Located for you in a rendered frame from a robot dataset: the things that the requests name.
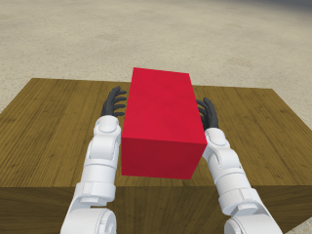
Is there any robot left hand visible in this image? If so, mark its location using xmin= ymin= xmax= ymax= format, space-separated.
xmin=100 ymin=86 xmax=127 ymax=117

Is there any robot left upper arm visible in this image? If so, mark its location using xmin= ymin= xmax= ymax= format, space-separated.
xmin=60 ymin=208 xmax=117 ymax=234

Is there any robot right hand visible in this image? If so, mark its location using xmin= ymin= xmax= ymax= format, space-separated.
xmin=196 ymin=97 xmax=219 ymax=131

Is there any carton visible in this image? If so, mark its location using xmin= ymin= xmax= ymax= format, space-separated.
xmin=121 ymin=67 xmax=208 ymax=179

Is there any left robot forearm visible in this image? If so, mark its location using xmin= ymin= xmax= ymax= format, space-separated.
xmin=59 ymin=115 xmax=121 ymax=234

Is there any robot right upper arm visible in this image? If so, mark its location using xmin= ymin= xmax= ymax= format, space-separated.
xmin=224 ymin=214 xmax=282 ymax=234

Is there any right robot forearm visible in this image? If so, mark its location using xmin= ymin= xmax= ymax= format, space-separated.
xmin=202 ymin=128 xmax=283 ymax=234

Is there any pedestal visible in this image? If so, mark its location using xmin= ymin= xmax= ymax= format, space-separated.
xmin=0 ymin=77 xmax=312 ymax=234

